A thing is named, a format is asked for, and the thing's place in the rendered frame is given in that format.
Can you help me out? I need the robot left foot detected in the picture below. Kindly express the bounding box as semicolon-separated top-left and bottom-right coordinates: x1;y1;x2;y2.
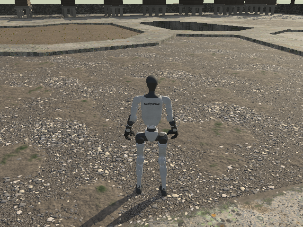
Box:
136;182;143;194

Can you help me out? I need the left robot shin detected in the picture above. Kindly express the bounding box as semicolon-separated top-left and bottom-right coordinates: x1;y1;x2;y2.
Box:
136;156;143;188

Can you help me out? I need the robot left forearm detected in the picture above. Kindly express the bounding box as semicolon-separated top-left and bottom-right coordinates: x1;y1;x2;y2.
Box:
125;115;134;132

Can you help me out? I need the robot left hand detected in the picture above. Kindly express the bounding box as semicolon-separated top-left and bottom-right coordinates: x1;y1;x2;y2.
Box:
124;130;135;140

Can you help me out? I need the right robot upper arm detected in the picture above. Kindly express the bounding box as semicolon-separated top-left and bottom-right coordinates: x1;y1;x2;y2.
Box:
162;96;174;122

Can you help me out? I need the left robot upper arm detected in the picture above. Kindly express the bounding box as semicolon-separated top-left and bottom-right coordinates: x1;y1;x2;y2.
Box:
130;96;142;122

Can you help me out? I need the robot right hand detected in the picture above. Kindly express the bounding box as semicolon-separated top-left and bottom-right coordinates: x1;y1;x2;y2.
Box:
167;130;178;139

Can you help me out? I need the robot right forearm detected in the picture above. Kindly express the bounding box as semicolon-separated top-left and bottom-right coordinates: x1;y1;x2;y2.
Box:
169;115;177;131

